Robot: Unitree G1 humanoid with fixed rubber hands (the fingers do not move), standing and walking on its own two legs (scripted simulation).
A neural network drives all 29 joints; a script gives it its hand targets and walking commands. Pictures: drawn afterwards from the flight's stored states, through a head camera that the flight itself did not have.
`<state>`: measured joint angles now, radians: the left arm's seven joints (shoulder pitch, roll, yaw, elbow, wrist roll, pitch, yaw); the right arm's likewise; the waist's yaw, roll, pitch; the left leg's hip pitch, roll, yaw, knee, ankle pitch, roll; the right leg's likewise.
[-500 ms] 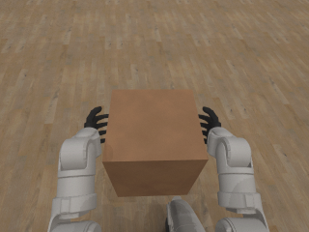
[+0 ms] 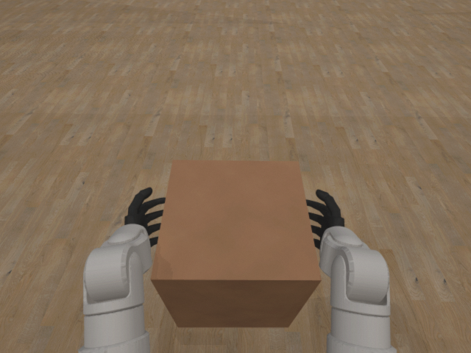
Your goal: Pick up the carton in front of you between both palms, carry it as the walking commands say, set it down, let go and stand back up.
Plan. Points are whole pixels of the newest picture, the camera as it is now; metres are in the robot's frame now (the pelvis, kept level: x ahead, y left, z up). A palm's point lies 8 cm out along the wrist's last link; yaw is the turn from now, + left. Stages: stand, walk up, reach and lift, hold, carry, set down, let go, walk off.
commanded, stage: carry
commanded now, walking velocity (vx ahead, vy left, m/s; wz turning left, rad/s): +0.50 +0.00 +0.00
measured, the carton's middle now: (234, 249) +0.31 +0.01 +0.02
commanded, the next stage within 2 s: none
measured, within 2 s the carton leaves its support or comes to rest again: neither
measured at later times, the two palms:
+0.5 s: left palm (165, 132) +0.56 +0.16 +0.08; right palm (300, 135) +0.55 -0.14 +0.09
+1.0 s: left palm (194, 65) +0.87 +0.13 +0.09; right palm (295, 66) +0.87 -0.17 +0.09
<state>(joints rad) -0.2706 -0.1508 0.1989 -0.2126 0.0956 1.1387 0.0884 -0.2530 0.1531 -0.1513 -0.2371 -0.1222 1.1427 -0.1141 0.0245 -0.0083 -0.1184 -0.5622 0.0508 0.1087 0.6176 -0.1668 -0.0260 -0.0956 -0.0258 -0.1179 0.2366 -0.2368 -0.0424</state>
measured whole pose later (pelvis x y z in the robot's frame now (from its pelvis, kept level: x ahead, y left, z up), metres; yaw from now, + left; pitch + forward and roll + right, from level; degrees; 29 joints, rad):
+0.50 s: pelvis +0.30 +0.03 -0.01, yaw -3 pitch +4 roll -1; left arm -0.10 -0.13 0.09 -0.34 0.12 1.19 0.09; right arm -0.11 0.13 -0.08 -0.32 -0.10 1.17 -0.10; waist -0.02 0.00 -0.15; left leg -0.03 0.02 0.19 0.23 -0.27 0.03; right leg -0.59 -0.11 -0.13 0.62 -0.10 0.02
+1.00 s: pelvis +0.61 -0.02 +0.00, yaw -1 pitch +4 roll +1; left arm -0.14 -0.13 0.10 -0.36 0.11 1.20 0.09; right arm -0.14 0.13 -0.09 -0.38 -0.12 1.21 -0.09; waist 0.01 0.00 -0.12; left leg -0.57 0.10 0.14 0.59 -0.09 -0.01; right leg -0.05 -0.04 -0.21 0.24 -0.27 -0.02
